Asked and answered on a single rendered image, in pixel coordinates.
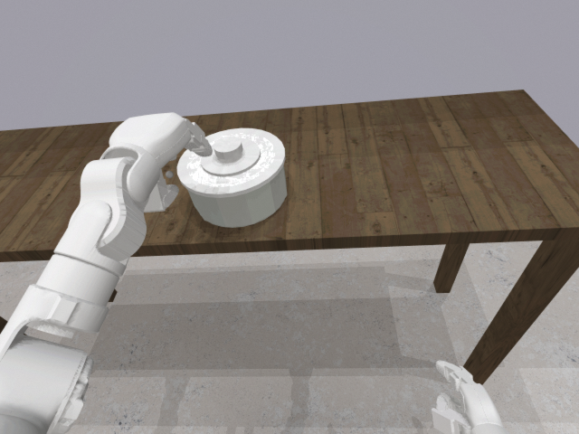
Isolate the robot left upper arm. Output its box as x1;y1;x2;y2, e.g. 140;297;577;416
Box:
0;334;94;434

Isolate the lid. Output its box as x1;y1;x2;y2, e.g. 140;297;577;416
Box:
177;128;285;198

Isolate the table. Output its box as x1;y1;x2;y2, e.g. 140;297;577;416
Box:
0;90;579;385

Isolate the knob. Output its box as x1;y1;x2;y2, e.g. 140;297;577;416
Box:
214;137;243;159

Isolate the pot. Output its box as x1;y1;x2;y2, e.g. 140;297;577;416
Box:
188;165;287;228

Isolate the robot left hand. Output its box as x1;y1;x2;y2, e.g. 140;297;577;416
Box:
109;112;213;212

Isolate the robot right hand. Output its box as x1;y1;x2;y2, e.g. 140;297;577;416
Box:
432;361;503;434

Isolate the robot left forearm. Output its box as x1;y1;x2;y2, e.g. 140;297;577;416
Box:
0;143;160;362

